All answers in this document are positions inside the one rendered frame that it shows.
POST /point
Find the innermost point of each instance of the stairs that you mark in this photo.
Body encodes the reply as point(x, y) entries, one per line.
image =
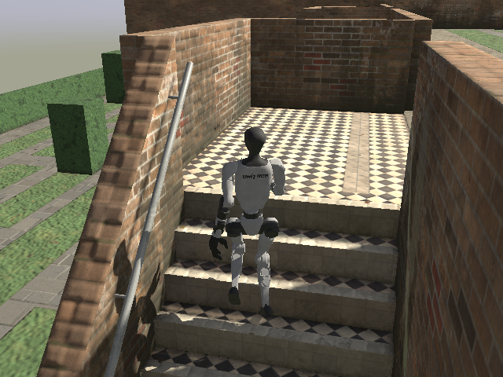
point(332, 291)

